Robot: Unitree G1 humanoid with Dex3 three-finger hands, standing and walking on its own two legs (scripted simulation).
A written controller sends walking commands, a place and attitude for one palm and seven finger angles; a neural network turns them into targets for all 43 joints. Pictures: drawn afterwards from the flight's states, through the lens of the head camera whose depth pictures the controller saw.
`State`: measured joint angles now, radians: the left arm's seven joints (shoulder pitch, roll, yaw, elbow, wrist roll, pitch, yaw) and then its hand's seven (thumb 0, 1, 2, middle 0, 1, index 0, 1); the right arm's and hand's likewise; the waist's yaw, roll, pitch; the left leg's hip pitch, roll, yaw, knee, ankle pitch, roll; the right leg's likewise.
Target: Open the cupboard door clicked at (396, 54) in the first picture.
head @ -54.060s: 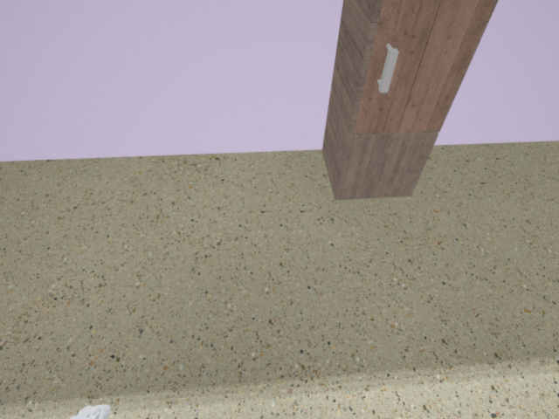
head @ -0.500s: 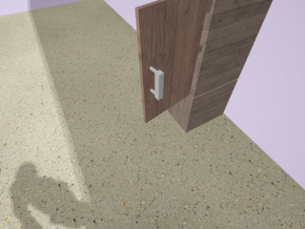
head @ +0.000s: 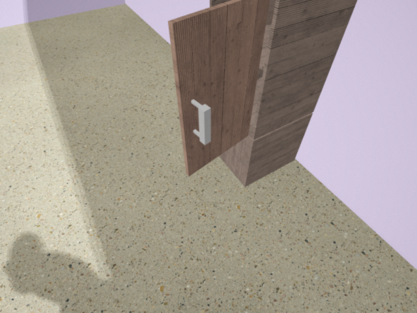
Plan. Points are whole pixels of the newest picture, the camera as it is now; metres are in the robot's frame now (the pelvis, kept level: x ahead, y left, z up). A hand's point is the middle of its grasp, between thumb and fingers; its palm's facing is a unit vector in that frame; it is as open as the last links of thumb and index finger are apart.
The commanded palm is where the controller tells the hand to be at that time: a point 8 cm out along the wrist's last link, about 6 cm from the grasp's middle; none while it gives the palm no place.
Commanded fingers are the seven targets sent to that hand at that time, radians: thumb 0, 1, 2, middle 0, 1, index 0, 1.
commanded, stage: look to check the result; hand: left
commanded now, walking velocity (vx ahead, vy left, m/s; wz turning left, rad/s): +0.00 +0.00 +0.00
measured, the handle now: (200, 121) +0.67 +0.06 -0.06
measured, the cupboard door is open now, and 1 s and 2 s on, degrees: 100 100 100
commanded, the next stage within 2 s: stand and wait in 0.46 s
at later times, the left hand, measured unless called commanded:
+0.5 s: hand out of the picture +0.07 +0.23 -0.16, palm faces -0.01 -0.95 -0.32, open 7.4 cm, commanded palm none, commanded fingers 0.00 0.90 0.90 -0.20 -0.30 -0.20 -0.30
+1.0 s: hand out of the picture +0.09 +0.22 -0.16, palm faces -0.02 -0.95 -0.31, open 7.4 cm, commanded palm none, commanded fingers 0.00 0.90 0.90 -0.20 -0.30 -0.20 -0.30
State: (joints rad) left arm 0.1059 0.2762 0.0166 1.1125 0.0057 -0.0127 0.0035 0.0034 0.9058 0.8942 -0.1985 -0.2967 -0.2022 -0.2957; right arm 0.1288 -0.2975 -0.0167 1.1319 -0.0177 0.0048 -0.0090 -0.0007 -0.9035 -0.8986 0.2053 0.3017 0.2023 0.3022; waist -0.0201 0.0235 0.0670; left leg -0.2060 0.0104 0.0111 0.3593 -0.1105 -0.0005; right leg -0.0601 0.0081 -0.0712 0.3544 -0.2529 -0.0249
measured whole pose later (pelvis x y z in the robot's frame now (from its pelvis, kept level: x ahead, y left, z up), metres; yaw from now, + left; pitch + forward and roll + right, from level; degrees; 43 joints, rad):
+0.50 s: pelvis +0.02 -0.01 +0.00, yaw +0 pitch -2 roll +0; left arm 0.14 0.28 0.01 1.15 0.00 0.00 0.01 0.01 0.91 0.89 -0.20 -0.30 -0.20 -0.30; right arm 0.11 -0.29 -0.01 1.14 -0.01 0.01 -0.01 0.00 -0.90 -0.90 0.21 0.30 0.20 0.30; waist 0.00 0.02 0.08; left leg -0.17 0.01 0.02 0.34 -0.13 -0.01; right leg -0.02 0.01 -0.06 0.31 -0.26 -0.03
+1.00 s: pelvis +0.03 -0.01 +0.00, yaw -1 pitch -2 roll +0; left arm 0.14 0.28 0.01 1.13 0.00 -0.01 0.01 0.00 0.91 0.89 -0.20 -0.30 -0.20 -0.30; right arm 0.13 -0.28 -0.01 1.14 -0.01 0.01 -0.02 0.00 -0.90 -0.90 0.21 0.30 0.20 0.30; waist -0.01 0.01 0.07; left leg -0.16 0.02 0.02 0.34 -0.14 -0.01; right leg 0.00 0.01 -0.06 0.30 -0.27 -0.03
